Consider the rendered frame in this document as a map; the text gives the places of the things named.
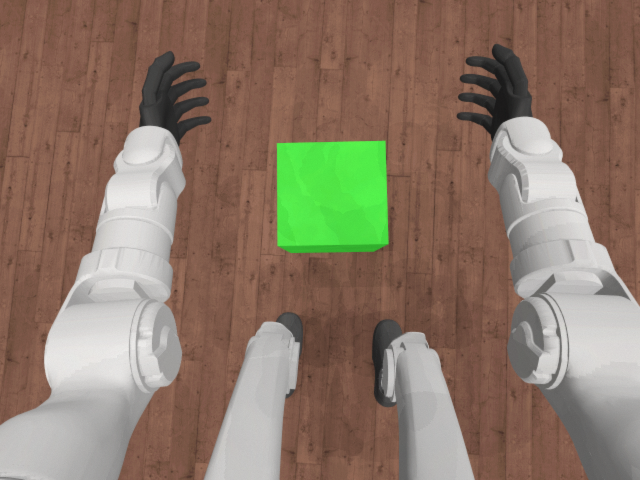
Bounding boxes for right robot shin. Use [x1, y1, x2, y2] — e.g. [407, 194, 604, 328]
[381, 332, 441, 389]

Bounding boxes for left robot forearm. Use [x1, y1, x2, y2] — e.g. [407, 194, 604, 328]
[44, 126, 186, 387]

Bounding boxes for robot left hand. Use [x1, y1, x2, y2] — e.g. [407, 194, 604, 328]
[139, 51, 211, 146]

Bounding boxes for right robot forearm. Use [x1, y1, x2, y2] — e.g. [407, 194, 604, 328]
[488, 117, 640, 309]

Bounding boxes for robot right upper arm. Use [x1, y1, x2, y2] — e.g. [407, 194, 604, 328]
[507, 292, 640, 480]

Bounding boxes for robot right hand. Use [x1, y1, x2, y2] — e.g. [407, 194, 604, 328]
[457, 44, 533, 141]

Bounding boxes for robot left upper arm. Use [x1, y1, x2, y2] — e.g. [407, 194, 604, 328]
[0, 298, 182, 480]

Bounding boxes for carton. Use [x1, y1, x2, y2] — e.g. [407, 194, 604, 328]
[277, 141, 389, 253]

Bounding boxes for robot right foot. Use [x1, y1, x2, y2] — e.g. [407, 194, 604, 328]
[372, 319, 402, 407]

